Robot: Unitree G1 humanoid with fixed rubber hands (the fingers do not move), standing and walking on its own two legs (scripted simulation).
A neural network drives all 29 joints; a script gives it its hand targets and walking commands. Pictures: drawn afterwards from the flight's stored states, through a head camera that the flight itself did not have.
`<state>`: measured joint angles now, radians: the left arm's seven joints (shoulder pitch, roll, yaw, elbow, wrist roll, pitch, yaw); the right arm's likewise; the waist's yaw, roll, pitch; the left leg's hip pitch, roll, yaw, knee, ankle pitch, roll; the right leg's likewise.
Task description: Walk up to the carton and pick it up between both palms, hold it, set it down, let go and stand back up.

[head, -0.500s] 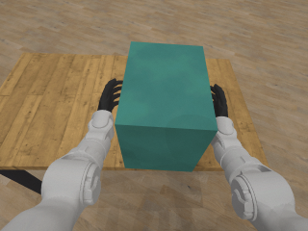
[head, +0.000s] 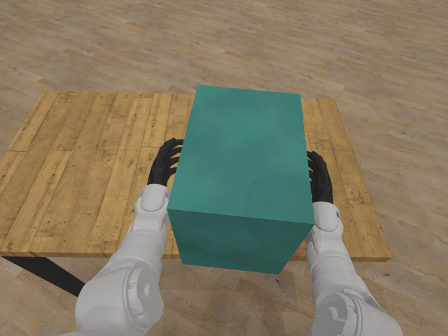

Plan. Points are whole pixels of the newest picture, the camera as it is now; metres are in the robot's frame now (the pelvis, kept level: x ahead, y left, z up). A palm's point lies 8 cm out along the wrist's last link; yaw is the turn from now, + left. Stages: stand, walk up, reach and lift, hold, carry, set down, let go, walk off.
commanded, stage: reach and lift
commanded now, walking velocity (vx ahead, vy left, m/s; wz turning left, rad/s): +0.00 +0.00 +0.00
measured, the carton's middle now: (239, 182) +0.43 -0.01 -0.01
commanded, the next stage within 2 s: none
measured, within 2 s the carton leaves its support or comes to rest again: leaves its support in 1.48 s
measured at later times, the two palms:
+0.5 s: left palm (160, 179) +0.41 +0.14 +0.03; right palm (320, 195) +0.38 -0.16 +0.03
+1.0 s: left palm (160, 180) +0.41 +0.14 +0.03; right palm (320, 194) +0.38 -0.16 +0.03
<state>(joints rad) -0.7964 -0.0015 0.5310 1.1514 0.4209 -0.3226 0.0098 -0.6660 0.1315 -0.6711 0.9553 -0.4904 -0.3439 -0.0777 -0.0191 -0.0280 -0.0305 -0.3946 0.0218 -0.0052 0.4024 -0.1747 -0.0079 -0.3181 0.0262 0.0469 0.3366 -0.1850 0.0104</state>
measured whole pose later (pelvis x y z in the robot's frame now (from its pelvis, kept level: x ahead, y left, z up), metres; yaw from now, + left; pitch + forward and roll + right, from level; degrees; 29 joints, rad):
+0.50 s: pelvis +0.00 +0.00 +0.00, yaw +0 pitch +9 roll -1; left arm -0.76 -0.04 0.52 1.03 0.45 -0.26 -0.01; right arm -0.65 0.13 -0.67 0.96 -0.48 -0.37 -0.08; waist -0.01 -0.05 -0.02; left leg -0.36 0.02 0.00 0.37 -0.16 -0.01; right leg -0.28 0.03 0.04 0.29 -0.16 0.01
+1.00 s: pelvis +0.00 +0.00 +0.00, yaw +0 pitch +10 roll -1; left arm -0.75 -0.04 0.51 1.03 0.44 -0.25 -0.01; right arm -0.64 0.12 -0.65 0.96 -0.46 -0.37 -0.08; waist -0.02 -0.05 -0.03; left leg -0.37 0.02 -0.01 0.35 -0.15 -0.01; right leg -0.29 0.03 0.04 0.27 -0.16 0.01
